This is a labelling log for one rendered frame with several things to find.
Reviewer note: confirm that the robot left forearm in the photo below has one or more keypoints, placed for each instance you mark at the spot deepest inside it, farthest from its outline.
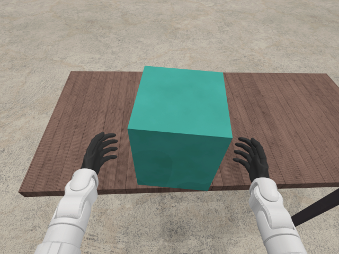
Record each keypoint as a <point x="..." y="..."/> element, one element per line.
<point x="69" y="222"/>

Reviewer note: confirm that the right robot hand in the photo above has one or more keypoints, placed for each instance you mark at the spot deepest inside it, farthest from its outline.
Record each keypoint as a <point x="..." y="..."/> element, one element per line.
<point x="256" y="166"/>

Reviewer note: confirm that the left robot hand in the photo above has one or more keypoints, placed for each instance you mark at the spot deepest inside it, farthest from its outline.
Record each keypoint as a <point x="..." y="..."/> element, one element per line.
<point x="93" y="159"/>

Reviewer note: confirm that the carton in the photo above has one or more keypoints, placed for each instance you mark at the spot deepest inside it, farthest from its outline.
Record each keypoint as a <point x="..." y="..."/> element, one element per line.
<point x="179" y="129"/>

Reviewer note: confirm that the robot right forearm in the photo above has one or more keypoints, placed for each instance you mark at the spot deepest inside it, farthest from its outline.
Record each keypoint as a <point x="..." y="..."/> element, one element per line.
<point x="274" y="222"/>

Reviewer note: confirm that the table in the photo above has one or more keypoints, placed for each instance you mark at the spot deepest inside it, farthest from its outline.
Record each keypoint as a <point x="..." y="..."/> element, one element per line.
<point x="294" y="116"/>

